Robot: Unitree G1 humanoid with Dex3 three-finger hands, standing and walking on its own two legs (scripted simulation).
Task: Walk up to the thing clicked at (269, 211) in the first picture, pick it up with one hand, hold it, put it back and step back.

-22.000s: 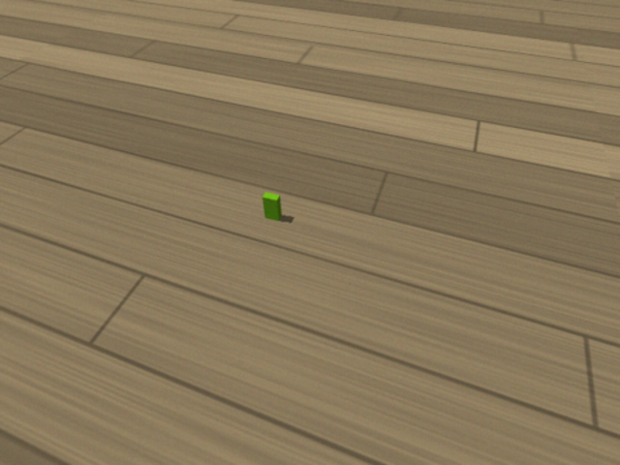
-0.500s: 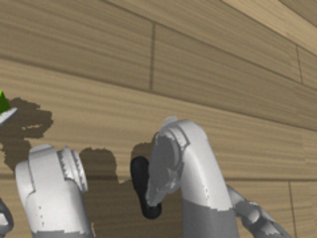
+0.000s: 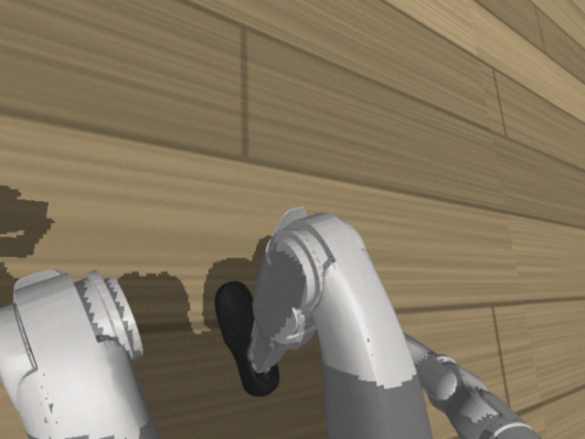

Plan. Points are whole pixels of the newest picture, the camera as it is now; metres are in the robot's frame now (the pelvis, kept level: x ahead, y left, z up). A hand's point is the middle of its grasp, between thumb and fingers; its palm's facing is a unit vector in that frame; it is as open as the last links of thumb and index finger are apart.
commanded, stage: lower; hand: left
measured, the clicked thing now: out of the picture +0.43 +0.28 -0.19
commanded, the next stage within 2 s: loosen in 0.34 s
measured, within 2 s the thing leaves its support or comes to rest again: rests again in 0.74 s
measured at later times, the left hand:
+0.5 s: hand out of the picture +0.43 +0.27 -0.19, palm faces +0.35 -0.93 -0.04, open 8.9 cm
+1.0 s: hand out of the picture +0.44 +0.28 -0.19, palm faces +0.37 -0.93 +0.00, open 13.1 cm
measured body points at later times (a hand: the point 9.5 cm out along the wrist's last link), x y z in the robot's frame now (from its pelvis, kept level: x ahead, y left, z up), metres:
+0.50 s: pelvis +0.00 +0.00 +0.00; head +0.24 +0.19 +0.32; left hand +0.41 +0.32 -0.18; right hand +0.15 -0.25 -0.04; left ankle +0.08 +0.12 -0.26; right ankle +0.15 -0.12 -0.25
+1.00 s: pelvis -0.01 +0.01 +0.00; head +0.23 +0.20 +0.32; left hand +0.41 +0.32 -0.18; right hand +0.15 -0.24 -0.03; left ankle +0.08 +0.12 -0.26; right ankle +0.15 -0.12 -0.25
